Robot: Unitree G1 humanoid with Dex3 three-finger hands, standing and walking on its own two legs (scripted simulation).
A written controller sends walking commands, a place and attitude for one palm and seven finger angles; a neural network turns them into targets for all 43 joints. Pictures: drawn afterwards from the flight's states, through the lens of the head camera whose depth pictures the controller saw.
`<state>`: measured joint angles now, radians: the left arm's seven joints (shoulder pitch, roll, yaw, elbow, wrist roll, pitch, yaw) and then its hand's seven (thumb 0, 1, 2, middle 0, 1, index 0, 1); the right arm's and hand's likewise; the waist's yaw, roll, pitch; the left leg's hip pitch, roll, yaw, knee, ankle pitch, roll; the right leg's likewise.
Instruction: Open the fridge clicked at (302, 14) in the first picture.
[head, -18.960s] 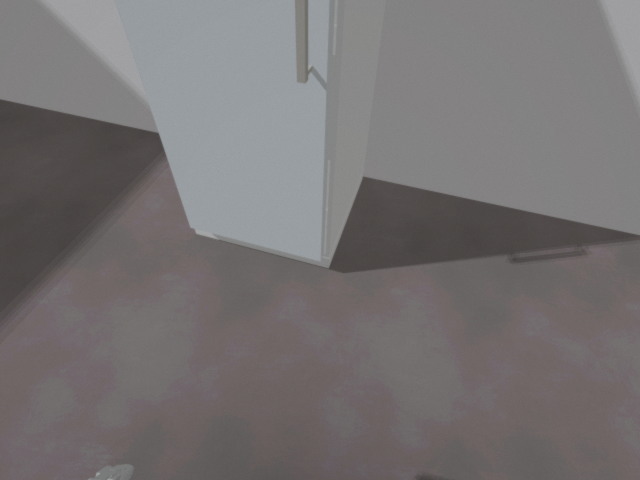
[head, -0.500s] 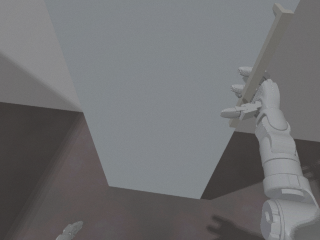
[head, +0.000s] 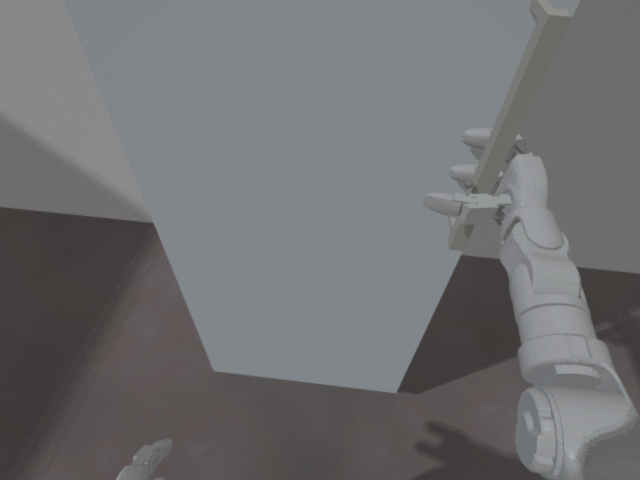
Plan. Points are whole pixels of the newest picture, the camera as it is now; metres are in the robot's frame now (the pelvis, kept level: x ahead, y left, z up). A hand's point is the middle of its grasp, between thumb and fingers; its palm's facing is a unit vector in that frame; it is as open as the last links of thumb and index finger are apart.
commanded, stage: grip the handle and tug to test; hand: right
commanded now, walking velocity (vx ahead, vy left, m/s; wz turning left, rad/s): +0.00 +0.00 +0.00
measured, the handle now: (489, 147) +0.47 -0.16 +0.21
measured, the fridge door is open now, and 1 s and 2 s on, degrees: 0 0 9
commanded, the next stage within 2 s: pull the door a little, standing still in 1.14 s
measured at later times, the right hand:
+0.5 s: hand (464, 187) +0.44 -0.14 +0.17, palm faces +0.02 +1.00 +0.02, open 5.2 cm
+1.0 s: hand (464, 188) +0.43 -0.13 +0.17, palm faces +0.04 +1.00 +0.01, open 5.1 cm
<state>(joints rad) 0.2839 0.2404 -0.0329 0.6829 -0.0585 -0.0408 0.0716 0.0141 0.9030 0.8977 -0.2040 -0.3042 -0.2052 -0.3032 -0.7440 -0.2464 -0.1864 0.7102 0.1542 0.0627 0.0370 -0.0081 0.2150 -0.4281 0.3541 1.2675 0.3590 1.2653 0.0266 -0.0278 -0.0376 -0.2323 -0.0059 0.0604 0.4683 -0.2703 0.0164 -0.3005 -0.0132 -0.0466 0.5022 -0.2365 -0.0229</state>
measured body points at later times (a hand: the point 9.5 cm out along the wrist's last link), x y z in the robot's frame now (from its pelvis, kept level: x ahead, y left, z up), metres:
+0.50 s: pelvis +0.00 +0.00 +0.00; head +0.01 +0.00 +0.45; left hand +0.11 +0.25 -0.11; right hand +0.43 -0.19 +0.17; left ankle -0.02 +0.11 -0.74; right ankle +0.02 -0.10 -0.74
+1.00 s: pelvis +0.01 +0.00 +0.00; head +0.01 +0.02 +0.45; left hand +0.13 +0.26 -0.11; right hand +0.43 -0.19 +0.17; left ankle -0.02 +0.11 -0.74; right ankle +0.02 -0.10 -0.74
